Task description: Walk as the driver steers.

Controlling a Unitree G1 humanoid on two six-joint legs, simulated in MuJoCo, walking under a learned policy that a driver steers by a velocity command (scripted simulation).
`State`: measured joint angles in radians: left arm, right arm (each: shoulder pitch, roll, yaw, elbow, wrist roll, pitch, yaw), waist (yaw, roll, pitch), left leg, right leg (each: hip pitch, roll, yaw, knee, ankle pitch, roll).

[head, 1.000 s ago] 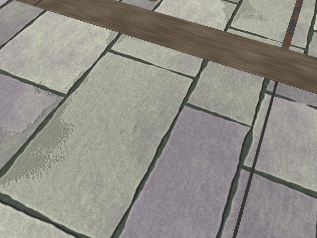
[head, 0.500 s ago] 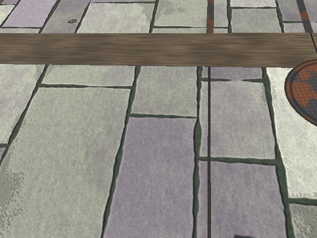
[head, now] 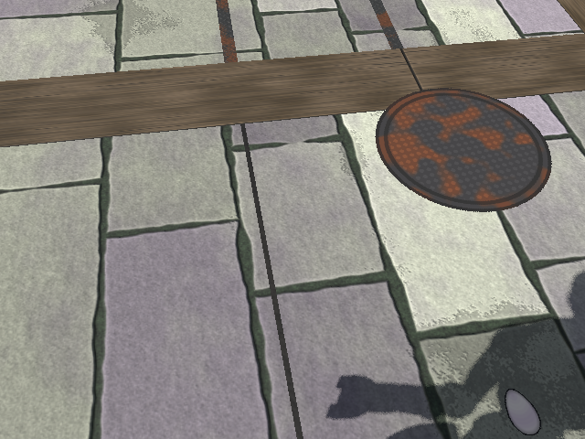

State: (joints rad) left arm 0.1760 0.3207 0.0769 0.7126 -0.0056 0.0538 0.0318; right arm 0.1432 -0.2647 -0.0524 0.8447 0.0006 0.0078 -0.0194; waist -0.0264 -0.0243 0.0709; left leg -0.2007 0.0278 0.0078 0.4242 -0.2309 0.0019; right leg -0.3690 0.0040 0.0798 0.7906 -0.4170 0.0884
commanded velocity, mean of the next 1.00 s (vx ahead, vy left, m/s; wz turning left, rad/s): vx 0.00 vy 0.00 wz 0.26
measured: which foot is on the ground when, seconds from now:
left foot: down 0.00-0.08, up 0.10-0.40, down 0.42-1.00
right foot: up 0.00-0.04, down 0.06-0.42, up 0.44-0.90, down 0.92-1.00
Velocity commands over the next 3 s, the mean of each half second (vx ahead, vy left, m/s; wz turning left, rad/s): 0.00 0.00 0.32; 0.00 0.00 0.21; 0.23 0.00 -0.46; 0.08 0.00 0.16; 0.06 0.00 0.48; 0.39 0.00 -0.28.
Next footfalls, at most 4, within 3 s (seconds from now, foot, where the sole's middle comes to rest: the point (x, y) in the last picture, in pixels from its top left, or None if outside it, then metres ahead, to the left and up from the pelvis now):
0.06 right None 0.04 -0.15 -0.78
0.42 left None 0.01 0.10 -0.78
0.92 right None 0.11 -0.11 -0.78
1.46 right None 0.31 -0.13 -0.78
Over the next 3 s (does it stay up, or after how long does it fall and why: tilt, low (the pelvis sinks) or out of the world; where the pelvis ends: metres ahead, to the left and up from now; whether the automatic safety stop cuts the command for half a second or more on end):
stays up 0.48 0.08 0.00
